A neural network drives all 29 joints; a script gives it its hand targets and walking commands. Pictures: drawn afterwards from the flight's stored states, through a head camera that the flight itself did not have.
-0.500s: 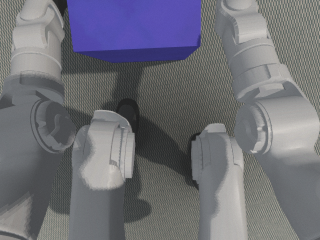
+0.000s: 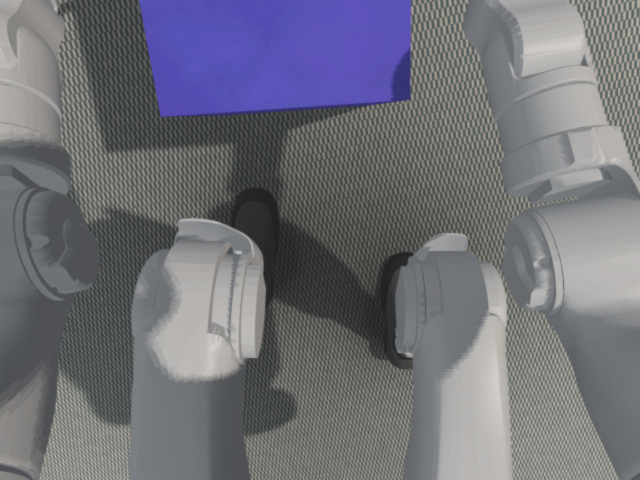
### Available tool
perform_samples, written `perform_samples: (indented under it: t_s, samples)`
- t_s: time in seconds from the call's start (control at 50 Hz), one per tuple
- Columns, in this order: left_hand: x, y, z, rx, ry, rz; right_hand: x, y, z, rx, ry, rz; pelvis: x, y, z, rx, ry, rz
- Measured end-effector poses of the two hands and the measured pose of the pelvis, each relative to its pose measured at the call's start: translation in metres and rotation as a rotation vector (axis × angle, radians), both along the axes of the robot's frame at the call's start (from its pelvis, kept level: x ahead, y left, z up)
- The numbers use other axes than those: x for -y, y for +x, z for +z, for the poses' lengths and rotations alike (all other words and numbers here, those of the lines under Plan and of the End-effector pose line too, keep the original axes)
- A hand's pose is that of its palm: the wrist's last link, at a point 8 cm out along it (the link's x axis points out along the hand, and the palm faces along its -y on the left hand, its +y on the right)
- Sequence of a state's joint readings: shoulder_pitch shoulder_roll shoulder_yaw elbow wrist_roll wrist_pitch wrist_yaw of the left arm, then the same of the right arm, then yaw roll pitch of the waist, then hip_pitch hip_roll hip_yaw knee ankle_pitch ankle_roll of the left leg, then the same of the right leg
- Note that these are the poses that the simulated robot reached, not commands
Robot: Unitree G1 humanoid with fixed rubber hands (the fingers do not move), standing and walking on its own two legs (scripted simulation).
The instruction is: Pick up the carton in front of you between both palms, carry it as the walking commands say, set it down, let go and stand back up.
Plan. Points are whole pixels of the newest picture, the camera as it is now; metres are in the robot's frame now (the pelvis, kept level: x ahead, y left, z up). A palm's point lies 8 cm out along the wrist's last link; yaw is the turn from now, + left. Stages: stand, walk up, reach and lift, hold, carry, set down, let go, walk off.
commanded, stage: set down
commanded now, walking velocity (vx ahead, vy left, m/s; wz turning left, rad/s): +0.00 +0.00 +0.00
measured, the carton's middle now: (284, 10) +0.52 +0.12 -0.27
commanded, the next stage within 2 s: let go in 0.88 s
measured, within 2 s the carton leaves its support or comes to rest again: neither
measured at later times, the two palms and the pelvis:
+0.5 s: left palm out of the picture +0.50 +0.33 +0.00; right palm out of the picture +0.58 -0.05 +0.01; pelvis +0.02 +0.01 +0.12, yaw +0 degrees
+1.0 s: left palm out of the picture +0.49 +0.34 +0.14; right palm out of the picture +0.58 -0.06 +0.15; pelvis +0.06 +0.02 +0.25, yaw +2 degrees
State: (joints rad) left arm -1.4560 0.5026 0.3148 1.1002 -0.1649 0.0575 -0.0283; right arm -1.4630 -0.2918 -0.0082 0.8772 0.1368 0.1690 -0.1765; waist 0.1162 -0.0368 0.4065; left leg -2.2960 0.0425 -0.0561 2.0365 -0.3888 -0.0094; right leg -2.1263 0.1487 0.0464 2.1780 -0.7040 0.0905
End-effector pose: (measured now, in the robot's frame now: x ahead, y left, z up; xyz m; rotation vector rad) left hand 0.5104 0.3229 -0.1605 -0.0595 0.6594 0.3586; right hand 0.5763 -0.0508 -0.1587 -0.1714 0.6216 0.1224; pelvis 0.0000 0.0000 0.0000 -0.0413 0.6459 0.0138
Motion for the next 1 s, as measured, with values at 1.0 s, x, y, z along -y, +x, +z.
perform_samples:
  t_s: [1.0]
  samples:
    - [-0.014, -0.019, 0.305, -0.002, 0.049, -0.051, 0.008, 0.005, 0.307, -0.001, -0.028, -0.036, -0.016, 0.055, 0.249, -0.15, -0.03, 0.064]
